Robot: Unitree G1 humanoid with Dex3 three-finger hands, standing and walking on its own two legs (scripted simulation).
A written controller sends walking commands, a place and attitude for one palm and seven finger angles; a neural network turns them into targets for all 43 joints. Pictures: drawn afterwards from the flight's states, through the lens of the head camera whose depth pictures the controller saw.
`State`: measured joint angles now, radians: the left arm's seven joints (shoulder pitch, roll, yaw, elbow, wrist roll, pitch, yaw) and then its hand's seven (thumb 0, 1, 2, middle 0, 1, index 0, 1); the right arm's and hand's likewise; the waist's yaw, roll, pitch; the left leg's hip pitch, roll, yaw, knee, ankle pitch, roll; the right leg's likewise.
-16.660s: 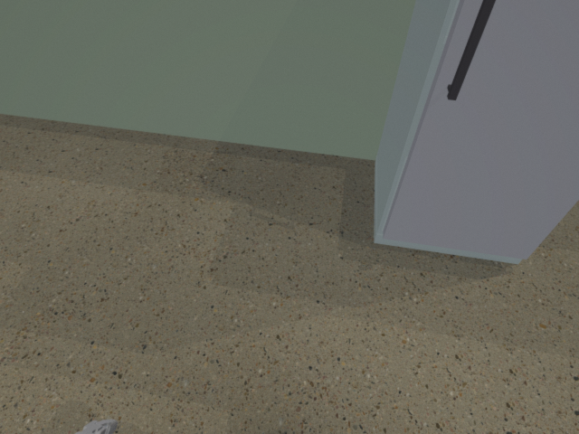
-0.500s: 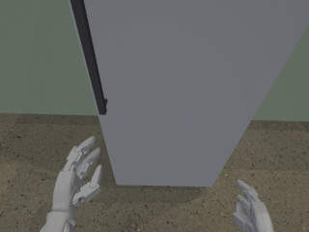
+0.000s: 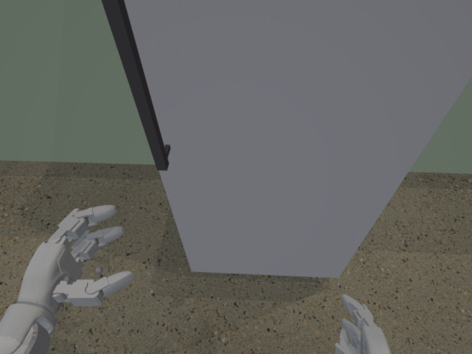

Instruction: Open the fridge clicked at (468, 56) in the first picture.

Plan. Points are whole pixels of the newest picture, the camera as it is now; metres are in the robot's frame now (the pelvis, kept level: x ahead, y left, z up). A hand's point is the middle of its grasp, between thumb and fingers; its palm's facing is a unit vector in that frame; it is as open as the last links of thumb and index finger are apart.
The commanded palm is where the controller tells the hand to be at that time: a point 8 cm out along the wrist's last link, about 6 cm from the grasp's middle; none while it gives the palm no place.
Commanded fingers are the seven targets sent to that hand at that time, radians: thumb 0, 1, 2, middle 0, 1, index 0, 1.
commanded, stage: raise the hand to about handle height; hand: left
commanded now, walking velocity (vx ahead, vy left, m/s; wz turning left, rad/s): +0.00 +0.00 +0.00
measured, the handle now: (143, 80) +0.49 +0.18 +0.22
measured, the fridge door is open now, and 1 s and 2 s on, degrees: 0 0 0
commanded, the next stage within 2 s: move the hooked fingers beside the handle in 1.26 s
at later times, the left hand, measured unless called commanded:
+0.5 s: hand (10, 213) +0.25 +0.29 +0.19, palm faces +0.09 -0.99 -0.10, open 13.7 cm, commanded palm +0.21 +0.32 +0.19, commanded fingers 0.00 -0.50 0.30 -0.30 -1.20 -0.30 -1.20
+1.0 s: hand (22, 184) +0.28 +0.27 +0.21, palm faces +0.02 -1.00 -0.10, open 14.0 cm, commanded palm +0.24 +0.32 +0.23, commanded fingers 0.00 -0.50 0.30 -0.30 -1.20 -0.30 -1.20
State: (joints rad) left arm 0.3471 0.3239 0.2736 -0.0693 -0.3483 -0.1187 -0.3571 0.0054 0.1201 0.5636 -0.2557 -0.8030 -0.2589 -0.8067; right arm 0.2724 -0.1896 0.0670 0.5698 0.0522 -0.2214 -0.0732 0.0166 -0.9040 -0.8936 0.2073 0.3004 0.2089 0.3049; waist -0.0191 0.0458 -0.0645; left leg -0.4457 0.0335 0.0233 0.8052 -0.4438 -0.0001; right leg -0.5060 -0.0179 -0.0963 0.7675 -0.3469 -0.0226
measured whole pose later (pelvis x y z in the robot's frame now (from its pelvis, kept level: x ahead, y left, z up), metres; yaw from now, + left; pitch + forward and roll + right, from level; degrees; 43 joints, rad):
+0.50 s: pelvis +0.00 +0.02 +0.02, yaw +1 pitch -3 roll -1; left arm 0.03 0.41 0.42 0.00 -0.34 0.05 -0.39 -0.01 -0.43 0.33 -0.29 -1.16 -0.30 -1.16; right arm 0.22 -0.25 0.09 0.58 0.07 -0.30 -0.10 0.01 -0.91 -0.89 0.20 0.30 0.20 0.30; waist 0.06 0.04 -0.03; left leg -0.19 0.00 0.02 0.58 -0.35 0.03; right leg -0.23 -0.03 -0.10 0.53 -0.25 0.00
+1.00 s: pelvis +0.00 +0.00 +0.03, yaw +0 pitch -3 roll +0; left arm -0.11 0.48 0.47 0.11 -0.33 0.21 -0.49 -0.01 -0.50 0.30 -0.30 -1.20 -0.30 -1.20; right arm 0.24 -0.30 0.07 0.59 0.08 -0.21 -0.09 0.02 -0.91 -0.89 0.20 0.30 0.20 0.30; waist 0.04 0.06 -0.01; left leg -0.15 0.01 0.03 0.49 -0.30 0.01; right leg -0.21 -0.02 -0.09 0.48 -0.22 -0.02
